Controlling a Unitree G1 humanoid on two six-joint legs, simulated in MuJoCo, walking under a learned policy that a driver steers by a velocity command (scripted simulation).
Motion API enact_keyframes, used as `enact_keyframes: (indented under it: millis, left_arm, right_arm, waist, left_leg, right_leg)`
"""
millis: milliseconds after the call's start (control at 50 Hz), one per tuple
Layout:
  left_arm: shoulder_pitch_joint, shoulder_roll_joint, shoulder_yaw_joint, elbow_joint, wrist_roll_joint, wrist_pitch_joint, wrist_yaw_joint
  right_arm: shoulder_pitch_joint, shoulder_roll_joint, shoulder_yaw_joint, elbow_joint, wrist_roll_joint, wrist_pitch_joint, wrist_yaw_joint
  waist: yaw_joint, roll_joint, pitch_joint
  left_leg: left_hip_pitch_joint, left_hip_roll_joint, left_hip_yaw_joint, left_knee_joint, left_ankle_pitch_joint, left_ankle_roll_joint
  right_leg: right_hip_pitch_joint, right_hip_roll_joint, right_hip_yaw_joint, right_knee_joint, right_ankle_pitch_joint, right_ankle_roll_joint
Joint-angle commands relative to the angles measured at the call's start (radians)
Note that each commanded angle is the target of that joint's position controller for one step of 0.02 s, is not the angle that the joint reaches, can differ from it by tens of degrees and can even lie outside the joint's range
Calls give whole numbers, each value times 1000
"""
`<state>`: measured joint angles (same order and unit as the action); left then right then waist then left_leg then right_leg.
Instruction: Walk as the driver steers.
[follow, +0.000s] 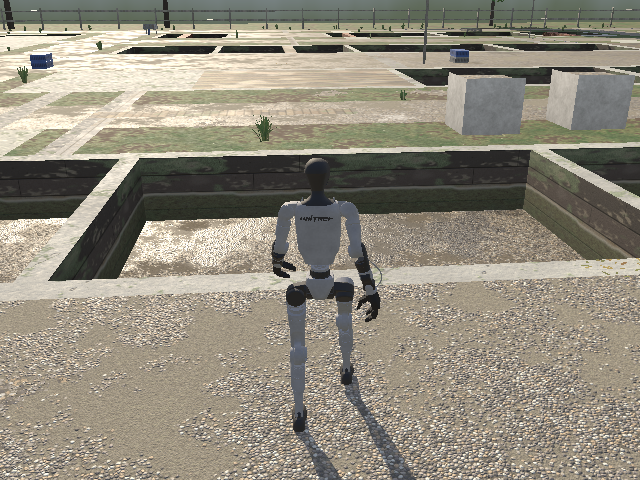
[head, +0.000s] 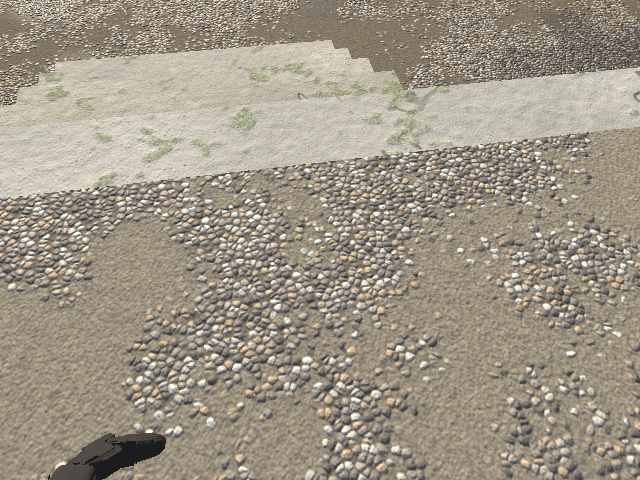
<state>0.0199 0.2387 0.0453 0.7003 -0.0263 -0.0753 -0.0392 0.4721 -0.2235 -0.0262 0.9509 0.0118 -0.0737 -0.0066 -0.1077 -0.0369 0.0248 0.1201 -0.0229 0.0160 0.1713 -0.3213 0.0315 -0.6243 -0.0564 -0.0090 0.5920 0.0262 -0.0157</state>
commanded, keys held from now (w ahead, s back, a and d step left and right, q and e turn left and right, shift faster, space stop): no key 1.00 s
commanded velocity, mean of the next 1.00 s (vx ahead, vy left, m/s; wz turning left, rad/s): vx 0.11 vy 0.00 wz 0.00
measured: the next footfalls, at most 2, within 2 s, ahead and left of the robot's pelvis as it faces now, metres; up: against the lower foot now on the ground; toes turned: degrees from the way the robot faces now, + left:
right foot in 0.10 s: +0.25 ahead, -0.13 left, +0.00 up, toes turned -1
left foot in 0.48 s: +0.27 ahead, +0.11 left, +0.00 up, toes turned +0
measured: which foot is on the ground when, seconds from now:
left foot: down 0.00-0.10, up 0.12-0.46, down 0.48-1.00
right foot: up 0.00-0.08, down 0.10-1.00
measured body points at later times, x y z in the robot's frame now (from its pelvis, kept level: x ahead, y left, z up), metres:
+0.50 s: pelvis +0.18 -0.04 +0.00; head +0.19 -0.03 +0.45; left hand +0.28 +0.22 -0.14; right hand +0.30 -0.30 -0.12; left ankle +0.22 +0.11 -0.74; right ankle +0.21 -0.13 -0.74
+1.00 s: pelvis +0.23 -0.02 +0.00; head +0.24 -0.02 +0.45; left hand +0.29 +0.24 -0.14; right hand +0.30 -0.28 -0.14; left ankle +0.23 +0.11 -0.74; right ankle +0.21 -0.13 -0.74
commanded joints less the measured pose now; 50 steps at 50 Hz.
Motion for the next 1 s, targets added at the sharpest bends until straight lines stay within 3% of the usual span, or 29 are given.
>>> enact_keyframes:
  millis: [20,40,60,80,100,120,140,160,180,200,220,260,280,320,380,440,480,500,520,540,560,580,640,720,1000]
  left_arm:
    - [-132,79,14,-104,1,-27,-14]
    - [-89,101,24,-94,9,-30,-14]
    - [13,128,39,-64,17,-32,-10]
    - [174,164,57,-12,21,-32,-2]
    - [338,226,68,26,44,-29,12]
    - [356,284,67,40,58,-24,8]
    - [358,203,54,40,41,-13,6]
    - [248,162,38,33,27,-9,9]
    - [172,126,26,33,21,-9,10]
    - [128,103,18,36,26,-12,9]
    - [102,92,13,45,38,-16,7]
    - [77,79,7,71,56,-27,3]
    - [60,85,6,82,60,-31,4]
    - [45,113,10,102,60,-26,13]
    - [76,145,16,133,51,-2,27]
    - [76,134,6,153,39,18,35]
    - [108,92,-12,175,33,24,37]
    - [146,74,-20,187,42,23,37]
    - [229,80,-14,198,42,23,36]
    - [194,91,-14,206,45,30,43]
    - [166,100,-12,204,41,38,47]
    - [160,92,-14,210,38,45,53]
    - [164,101,-12,230,39,53,56]
    - [151,100,-11,255,30,56,56]
    - [152,104,-10,338,27,76,69]
  right_arm:
    - [7,-184,-43,-26,6,1,-8]
    - [-4,-197,-48,-29,1,6,-10]
    - [-21,-211,-52,-34,-2,13,-12]
    - [-36,-201,-48,-42,-6,18,-13]
    - [-31,-166,-35,-74,-23,17,-16]
    - [160,-23,7,-57,-25,4,-5]
    - [153,-135,-21,-16,1,-8,1]
    - [32,-174,-34,-55,24,-8,1]
    - [-50,-167,-33,-75,15,-6,-7]
    - [-88,-164,-40,-81,0,3,-17]
    - [-72,-146,-42,-81,-5,19,-21]
    - [-32,-84,-32,-72,-9,43,-27]
    - [-37,-76,-30,-77,-12,52,-32]
    - [-91,-79,-26,-97,-22,65,-39]
    - [-171,-111,-32,-111,-17,84,-38]
    - [-226,-120,-37,-122,-20,86,-39]
    - [-233,-124,-38,-120,-35,78,-39]
    - [-232,-157,-42,-127,-38,73,-43]
    - [-273,-232,-59,-119,-23,74,-45]
    - [-276,-170,-52,-110,-19,71,-36]
    - [-283,-127,-41,-103,-24,66,-31]
    - [-299,-120,-37,-99,-28,60,-27]
    - [-286,-123,-37,-75,-19,45,-25]
    - [-280,-128,-37,-47,-15,46,-28]
    - [-288,-111,-33,36,-14,66,-34]
  waist:
    - [46,131,113]
    - [76,148,67]
    - [134,168,-11]
    - [213,155,-115]
    - [254,50,-271]
    - [154,-249,-462]
    - [196,-148,-507]
    - [172,-109,-313]
    - [147,-18,-210]
    - [120,19,-150]
    - [84,-1,-134]
    - [45,-23,-133]
    - [35,-37,-126]
    - [39,-57,-130]
    - [76,-49,-120]
    - [80,-34,-59]
    - [72,-1,-34]
    - [88,43,-36]
    - [168,171,-27]
    - [134,172,-31]
    - [127,154,-23]
    - [130,147,-24]
    - [122,114,-52]
    - [114,73,-72]
    - [113,39,-34]
  left_leg:
    - [-61,273,-99,8,508,127]
    - [-40,266,-89,83,704,109]
    - [-38,244,-71,209,904,86]
    - [-97,192,-41,399,970,49]
    - [-335,133,-30,687,647,8]
    - [-648,-64,-60,1081,-306,-56]
    - [-659,-44,-211,1199,-326,-56]
    - [-730,16,-156,1197,-271,-55]
    - [-723,67,-113,1134,-196,-58]
    - [-684,95,-102,1078,-146,-64]
    - [-600,117,-105,1029,-109,-65]
    - [-482,121,-94,914,-65,-74]
    - [-450,120,-85,834,-53,-80]
    - [-412,121,-77,688,5,-83]
    - [-380,115,-70,566,103,-77]
    - [-340,99,-56,425,131,-58]
    - [-263,105,-64,275,207,-35]
    - [-228,165,-125,239,314,-16]
    - [-264,175,-142,257,246,17]
    - [-352,141,-124,230,103,13]
    - [-384,125,-114,215,73,-3]
    - [-387,116,-105,218,119,-18]
    - [-330,103,-86,256,270,-23]
    - [-297,95,-74,281,367,-14]
    - [-288,69,-46,265,340,-14]
  right_leg:
    - [13,22,-7,-68,-21,-38]
    - [93,52,-23,-75,-40,-55]
    - [234,89,-47,-82,-31,-78]
    - [453,98,-55,-113,71,-107]
    - [798,-88,130,-34,345,-166]
    - [1103,-389,570,-83,530,-369]
    - [1014,-359,627,-158,431,-367]
    - [859,-312,444,-180,406,-319]
    - [706,-256,336,-213,419,-279]
    - [578,-219,270,-246,444,-258]
    - [476,-189,212,-283,449,-244]
    - [352,-163,138,-321,475,-249]
    - [309,-152,106,-331,482,-251]
    - [284,-141,78,-343,408,-245]
    - [275,-141,103,-383,42,-227]
    - [248,-128,143,-389,-307,-194]
    - [235,-78,136,-341,-409,-127]
    - [229,-38,115,-287,-420,-82]
    - [229,38,50,-276,-406,-49]
    - [329,54,8,-242,-349,-26]
    - [362,51,7,-223,-311,-23]
    - [380,43,9,-212,-277,-28]
    - [399,32,17,-196,-172,-37]
    - [429,27,16,-174,-74,-32]
    - [453,20,18,-177,-59,-22]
